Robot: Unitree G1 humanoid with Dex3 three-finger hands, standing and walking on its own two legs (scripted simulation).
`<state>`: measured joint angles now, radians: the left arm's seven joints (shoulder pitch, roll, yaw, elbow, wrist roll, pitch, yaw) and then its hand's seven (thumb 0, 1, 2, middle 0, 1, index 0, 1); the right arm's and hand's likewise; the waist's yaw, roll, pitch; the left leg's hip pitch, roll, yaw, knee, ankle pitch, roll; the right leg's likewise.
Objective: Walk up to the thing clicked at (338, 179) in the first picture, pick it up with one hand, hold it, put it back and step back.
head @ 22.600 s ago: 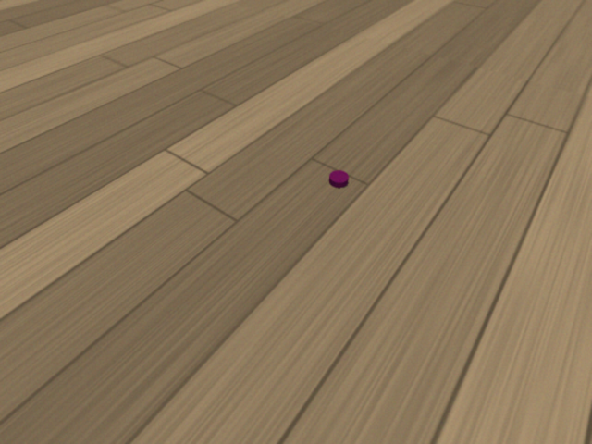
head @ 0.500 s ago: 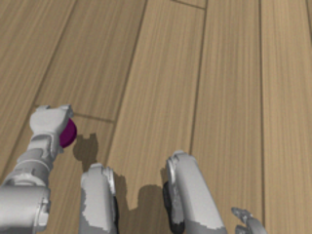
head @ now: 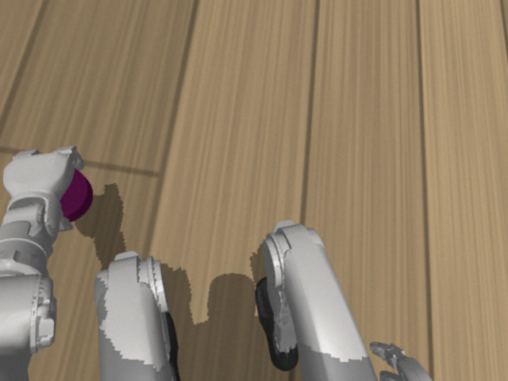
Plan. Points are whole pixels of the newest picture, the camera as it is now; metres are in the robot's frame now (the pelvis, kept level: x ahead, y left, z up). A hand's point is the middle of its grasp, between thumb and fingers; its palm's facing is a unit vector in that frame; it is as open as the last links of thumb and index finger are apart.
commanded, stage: crouch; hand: left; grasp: from above
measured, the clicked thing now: (59, 194) +0.45 +0.26 -0.21
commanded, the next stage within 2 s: lower in 0.28 s
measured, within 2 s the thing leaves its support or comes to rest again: rests again in 1.68 s
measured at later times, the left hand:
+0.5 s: hand (67, 194) +0.45 +0.26 -0.23, palm faces -0.47 -0.06 -0.88, open 11.8 cm
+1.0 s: hand (82, 197) +0.46 +0.25 -0.30, palm faces -0.47 -0.07 -0.88, open 11.8 cm
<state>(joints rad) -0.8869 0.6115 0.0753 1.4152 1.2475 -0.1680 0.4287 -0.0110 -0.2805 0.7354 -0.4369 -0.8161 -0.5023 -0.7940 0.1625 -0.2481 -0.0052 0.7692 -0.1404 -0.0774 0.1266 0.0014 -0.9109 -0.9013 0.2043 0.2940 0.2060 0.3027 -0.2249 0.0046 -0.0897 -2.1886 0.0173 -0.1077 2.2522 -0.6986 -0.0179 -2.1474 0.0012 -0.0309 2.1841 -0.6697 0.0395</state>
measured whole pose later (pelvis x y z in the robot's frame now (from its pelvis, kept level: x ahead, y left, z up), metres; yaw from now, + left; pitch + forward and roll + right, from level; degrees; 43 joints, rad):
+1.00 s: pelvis +0.01 +0.01 -0.08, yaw -4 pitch +33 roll -9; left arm -0.98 0.77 0.14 1.65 1.32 -0.19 0.60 -0.01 -0.25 0.72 -0.42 -0.81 -0.49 -0.79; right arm 0.12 -0.28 0.10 0.78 -0.23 -0.15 0.22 0.00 -0.90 -0.90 0.20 0.29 0.21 0.30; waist -0.32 -0.05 0.04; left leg -2.36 0.01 -0.18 2.52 -0.74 -0.02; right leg -2.30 0.03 -0.07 2.40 -0.69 0.06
